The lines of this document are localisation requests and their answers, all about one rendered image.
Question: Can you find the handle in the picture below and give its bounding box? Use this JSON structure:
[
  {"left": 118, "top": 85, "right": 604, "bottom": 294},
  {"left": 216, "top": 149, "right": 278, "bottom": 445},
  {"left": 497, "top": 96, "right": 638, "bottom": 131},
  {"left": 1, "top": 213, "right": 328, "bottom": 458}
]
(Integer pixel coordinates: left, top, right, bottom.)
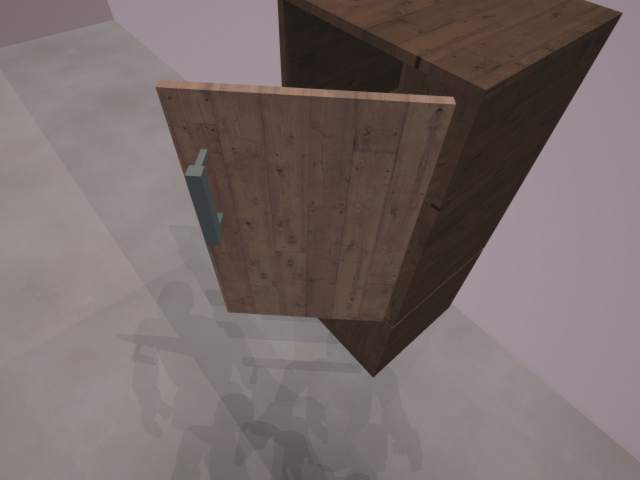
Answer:
[{"left": 185, "top": 149, "right": 224, "bottom": 246}]

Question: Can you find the cupboard door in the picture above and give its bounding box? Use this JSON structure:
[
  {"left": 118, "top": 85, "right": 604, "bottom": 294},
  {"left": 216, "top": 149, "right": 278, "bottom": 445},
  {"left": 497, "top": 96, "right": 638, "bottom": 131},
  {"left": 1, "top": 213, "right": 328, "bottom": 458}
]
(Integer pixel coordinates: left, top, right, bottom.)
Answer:
[{"left": 156, "top": 80, "right": 456, "bottom": 322}]

